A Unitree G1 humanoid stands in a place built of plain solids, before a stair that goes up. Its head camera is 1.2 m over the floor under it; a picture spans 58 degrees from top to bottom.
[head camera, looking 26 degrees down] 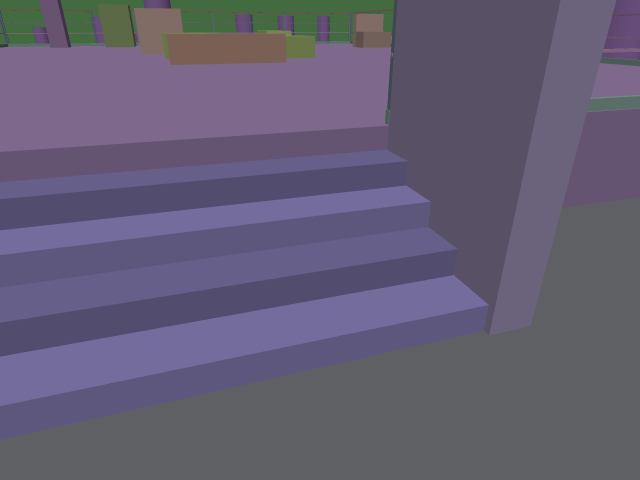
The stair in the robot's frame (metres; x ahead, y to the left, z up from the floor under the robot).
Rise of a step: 0.14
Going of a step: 0.27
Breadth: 2.68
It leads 18 degrees to the left of straight ahead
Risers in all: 5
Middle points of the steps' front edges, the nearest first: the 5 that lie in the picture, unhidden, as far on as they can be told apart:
1.13 0.55 0.14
1.39 0.63 0.28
1.64 0.71 0.42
1.89 0.80 0.56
2.15 0.88 0.69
